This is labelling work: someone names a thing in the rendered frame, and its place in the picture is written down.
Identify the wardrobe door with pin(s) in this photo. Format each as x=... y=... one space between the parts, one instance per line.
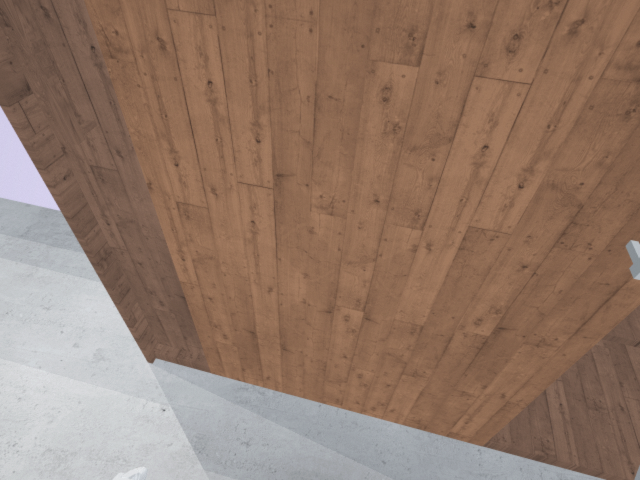
x=415 y=210
x=106 y=166

